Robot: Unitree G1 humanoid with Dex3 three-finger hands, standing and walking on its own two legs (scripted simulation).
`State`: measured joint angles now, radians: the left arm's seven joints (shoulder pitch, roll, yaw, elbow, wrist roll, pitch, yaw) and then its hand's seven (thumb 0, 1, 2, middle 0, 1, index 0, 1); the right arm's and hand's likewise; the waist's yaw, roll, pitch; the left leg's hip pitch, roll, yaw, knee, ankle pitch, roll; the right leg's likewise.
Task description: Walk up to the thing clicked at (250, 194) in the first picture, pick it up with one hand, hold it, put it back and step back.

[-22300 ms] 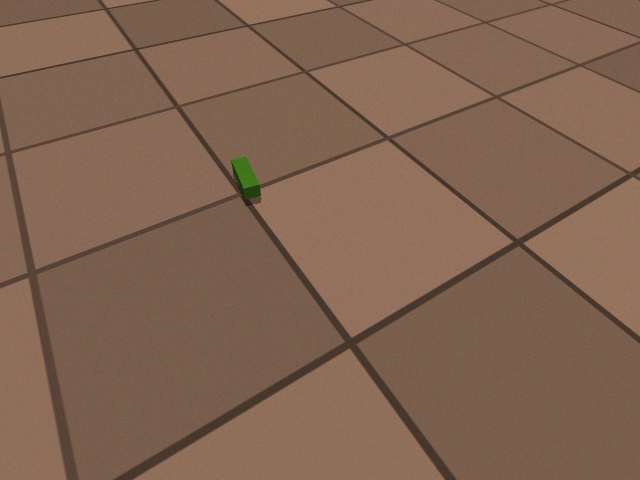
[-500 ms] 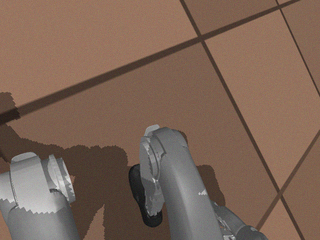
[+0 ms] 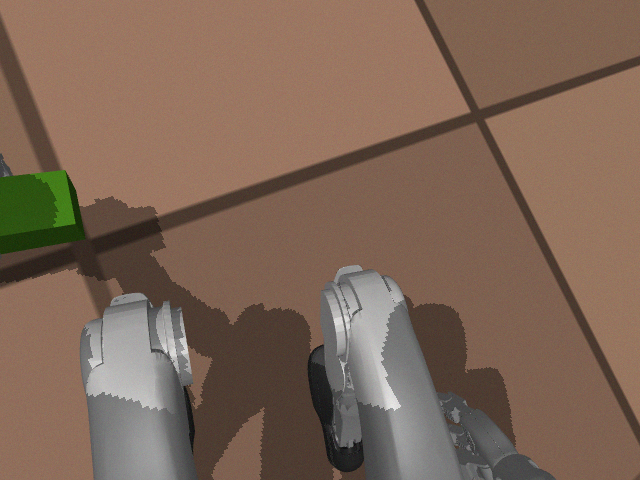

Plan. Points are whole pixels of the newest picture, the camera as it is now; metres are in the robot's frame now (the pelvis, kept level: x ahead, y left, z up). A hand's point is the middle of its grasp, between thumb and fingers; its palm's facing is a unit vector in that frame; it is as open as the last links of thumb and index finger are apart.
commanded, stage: settle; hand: left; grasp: from above
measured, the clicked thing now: out of the picture +0.42 +0.37 -0.20
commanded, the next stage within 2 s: lift in 0.14 s
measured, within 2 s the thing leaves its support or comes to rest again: neither
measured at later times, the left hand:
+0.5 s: hand out of the picture +0.41 +0.35 -0.11, palm faces -0.45 -0.14 -0.88, open 10.4 cm
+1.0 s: hand out of the picture +0.34 +0.34 +0.04, palm faces -0.44 -0.16 -0.89, open 10.4 cm
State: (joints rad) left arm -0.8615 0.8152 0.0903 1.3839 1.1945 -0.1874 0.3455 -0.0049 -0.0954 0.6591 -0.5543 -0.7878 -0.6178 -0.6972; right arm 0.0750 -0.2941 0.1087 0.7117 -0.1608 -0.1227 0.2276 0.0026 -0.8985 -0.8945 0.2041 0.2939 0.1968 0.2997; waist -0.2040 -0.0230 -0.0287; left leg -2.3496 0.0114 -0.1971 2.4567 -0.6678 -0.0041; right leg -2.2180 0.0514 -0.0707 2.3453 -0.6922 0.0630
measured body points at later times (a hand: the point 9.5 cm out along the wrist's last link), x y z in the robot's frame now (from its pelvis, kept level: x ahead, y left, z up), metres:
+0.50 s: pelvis +0.00 -0.01 +0.03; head +0.21 +0.08 +0.42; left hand +0.43 +0.35 -0.06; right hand +0.08 -0.28 -0.07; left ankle +0.08 +0.13 -0.29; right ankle +0.11 -0.14 -0.29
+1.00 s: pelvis -0.01 +0.00 +0.15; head +0.16 +0.07 +0.56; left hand +0.36 +0.34 +0.09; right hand +0.15 -0.26 +0.04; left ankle +0.07 +0.13 -0.29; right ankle +0.11 -0.14 -0.29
